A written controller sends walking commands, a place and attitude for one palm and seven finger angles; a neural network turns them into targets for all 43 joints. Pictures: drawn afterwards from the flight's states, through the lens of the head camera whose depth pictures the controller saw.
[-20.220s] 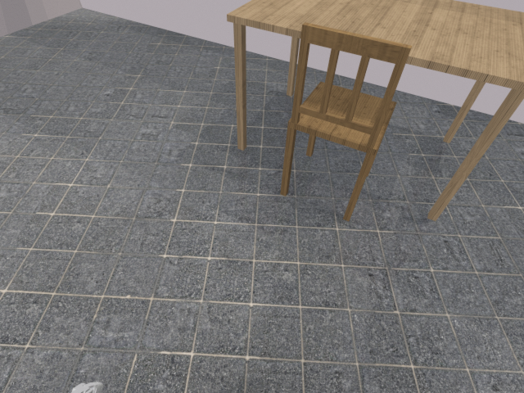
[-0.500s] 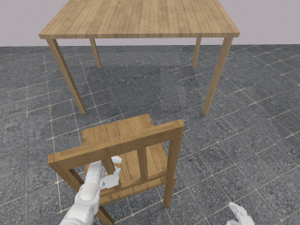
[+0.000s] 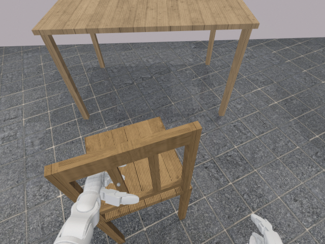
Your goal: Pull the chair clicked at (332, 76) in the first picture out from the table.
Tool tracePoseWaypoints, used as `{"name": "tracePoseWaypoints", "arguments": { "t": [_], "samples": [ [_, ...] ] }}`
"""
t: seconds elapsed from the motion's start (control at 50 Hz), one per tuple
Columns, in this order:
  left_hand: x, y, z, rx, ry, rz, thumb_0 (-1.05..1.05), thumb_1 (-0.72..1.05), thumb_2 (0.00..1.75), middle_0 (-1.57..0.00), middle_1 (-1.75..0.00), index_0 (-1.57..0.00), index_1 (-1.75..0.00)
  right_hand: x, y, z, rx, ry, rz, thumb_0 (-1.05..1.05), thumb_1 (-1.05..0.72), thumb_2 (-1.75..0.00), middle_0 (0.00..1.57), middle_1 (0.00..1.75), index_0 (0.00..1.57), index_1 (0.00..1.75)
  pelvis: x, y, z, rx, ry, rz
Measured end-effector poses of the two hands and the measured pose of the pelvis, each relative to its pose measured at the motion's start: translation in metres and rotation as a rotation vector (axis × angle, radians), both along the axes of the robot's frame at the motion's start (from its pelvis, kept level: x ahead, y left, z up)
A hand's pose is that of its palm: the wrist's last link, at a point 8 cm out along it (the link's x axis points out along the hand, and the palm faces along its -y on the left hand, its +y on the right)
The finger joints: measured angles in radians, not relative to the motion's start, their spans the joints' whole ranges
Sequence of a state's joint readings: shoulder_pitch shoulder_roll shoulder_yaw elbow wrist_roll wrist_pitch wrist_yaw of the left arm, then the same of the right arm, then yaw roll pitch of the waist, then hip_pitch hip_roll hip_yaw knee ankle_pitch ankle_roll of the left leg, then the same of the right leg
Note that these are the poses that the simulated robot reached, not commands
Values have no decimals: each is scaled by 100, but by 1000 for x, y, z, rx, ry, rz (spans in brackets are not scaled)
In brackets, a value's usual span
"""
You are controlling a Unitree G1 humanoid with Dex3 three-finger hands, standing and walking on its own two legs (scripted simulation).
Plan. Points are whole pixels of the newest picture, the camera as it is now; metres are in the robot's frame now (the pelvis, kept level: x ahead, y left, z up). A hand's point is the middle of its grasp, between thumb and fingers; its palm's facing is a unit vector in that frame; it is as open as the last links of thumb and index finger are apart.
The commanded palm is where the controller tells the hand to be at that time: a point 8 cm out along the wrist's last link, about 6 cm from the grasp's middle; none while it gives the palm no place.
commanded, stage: open the thumb and straighten the fingers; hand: left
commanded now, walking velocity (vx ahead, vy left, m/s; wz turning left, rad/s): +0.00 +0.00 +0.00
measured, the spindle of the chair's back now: (120, 184) +0.30 +0.13 -0.08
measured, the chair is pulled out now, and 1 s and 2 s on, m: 0.63 0.63 0.62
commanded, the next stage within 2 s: draw the fingers out of the gap in 0.34 s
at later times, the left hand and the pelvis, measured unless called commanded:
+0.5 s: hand (113, 189) +0.27 +0.14 -0.04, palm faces -0.02 -0.99 -0.14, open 17.4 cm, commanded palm +0.24 +0.19 -0.02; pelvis +0.01 +0.01 -0.01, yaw +1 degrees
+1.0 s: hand (109, 228) +0.18 +0.13 -0.04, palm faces +0.00 -0.99 -0.16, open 17.4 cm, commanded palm +0.15 +0.18 -0.02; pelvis +0.01 +0.00 -0.03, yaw +2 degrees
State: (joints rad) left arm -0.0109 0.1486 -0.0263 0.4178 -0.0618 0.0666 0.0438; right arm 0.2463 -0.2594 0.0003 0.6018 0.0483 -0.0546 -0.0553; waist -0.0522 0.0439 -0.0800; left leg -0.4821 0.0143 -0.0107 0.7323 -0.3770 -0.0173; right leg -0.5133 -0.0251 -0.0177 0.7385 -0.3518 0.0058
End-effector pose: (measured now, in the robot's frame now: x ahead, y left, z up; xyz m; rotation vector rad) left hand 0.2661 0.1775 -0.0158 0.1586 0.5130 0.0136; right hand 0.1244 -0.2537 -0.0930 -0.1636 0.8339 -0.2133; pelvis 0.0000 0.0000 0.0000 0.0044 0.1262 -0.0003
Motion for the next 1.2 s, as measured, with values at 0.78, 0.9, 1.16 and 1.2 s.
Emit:
{"name": "tracePoseWaypoints", "arguments": {
  "t": [0.78, 0.9, 1.16, 1.2],
  "samples": [
    [-66, 12, -6, -4, 40, 19, -1, -53, 20, -1, -1, -1, 0, 42, 20, 5, -21, -118, 58, 2, -91, -90, 20, 30, 20, 30, 19, 6, -18, -19, 52, 26],
    [-89, 9, -5, 2, 45, 31, -1, -53, 20, -1, -1, -1, 0, 48, 26, 3, -16, -149, 74, 2, -91, -90, 20, 30, 20, 30, 16, 5, -23, -21, 54, 37],
    [-130, 6, -3, -1, 54, 42, -1, -53, 20, -1, 0, -1, 0, 56, 32, 5, -5, -219, 81, 2, -91, -90, 20, 30, 20, 30, 8, 4, -31, -25, 53, 47],
    [-135, 5, -4, -4, 56, 42, -1, -53, 20, 0, 0, -1, 0, 55, 32, 5, -7, -225, 79, 2, -91, -90, 20, 30, 20, 30, 7, 3, -32, -26, 53, 47]
  ]
}}
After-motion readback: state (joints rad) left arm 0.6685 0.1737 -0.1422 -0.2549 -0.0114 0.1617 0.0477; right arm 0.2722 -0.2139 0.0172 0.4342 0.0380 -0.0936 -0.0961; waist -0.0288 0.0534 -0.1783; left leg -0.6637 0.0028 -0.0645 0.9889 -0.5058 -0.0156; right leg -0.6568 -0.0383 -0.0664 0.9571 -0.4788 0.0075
